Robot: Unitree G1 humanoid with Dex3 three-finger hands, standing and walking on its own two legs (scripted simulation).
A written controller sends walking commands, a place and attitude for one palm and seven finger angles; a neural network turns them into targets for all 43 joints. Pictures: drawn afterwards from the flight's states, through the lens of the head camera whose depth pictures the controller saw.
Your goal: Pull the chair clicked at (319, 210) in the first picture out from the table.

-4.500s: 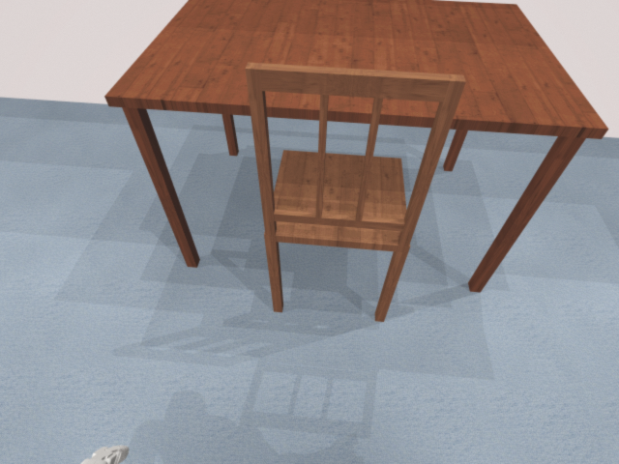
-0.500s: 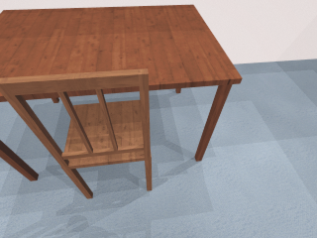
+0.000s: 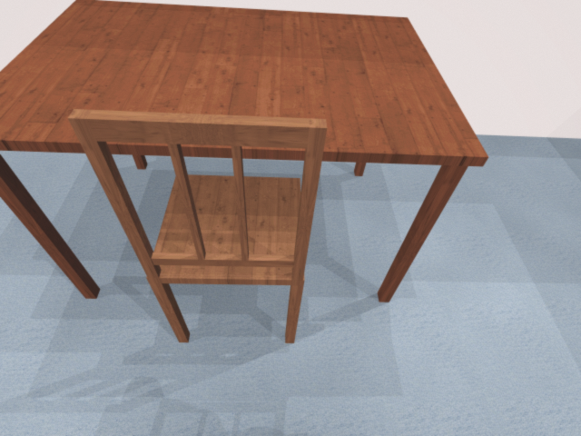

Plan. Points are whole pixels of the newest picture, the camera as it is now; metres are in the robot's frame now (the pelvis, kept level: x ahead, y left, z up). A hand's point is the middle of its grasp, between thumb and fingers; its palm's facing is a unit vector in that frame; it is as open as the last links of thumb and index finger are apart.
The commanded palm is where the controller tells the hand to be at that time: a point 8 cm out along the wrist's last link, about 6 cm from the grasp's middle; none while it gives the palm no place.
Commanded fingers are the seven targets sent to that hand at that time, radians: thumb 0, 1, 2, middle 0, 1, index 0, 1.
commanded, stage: come to a stop and stand still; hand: left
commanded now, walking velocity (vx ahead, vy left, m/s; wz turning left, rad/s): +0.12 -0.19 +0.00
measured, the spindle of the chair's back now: (190, 208) +0.52 +0.25 -0.07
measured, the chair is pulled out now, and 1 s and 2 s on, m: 0.00 0.00 0.00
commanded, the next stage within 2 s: look again from close up in 0.20 s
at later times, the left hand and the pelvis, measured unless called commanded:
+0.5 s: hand out of the picture -0.01 +0.13 -0.17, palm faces +0.03 -0.98 -0.20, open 7.3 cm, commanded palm none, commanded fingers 0.00 0.90 0.90 -0.20 -0.30 -0.20 -0.30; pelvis -0.01 -0.03 +0.00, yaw +1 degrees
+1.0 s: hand out of the picture -0.03 +0.17 -0.18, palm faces +0.03 -0.98 -0.17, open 7.3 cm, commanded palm none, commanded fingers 0.00 0.90 0.90 -0.20 -0.30 -0.20 -0.30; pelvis -0.02 +0.00 +0.00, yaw +0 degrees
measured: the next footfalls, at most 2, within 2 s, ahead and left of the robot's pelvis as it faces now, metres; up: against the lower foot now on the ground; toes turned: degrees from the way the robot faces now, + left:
right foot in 0.28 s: -0.01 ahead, -0.12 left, +0.00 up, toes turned -2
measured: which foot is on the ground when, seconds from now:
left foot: down 0.00-1.00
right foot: up 0.00-0.26, down 0.28-1.00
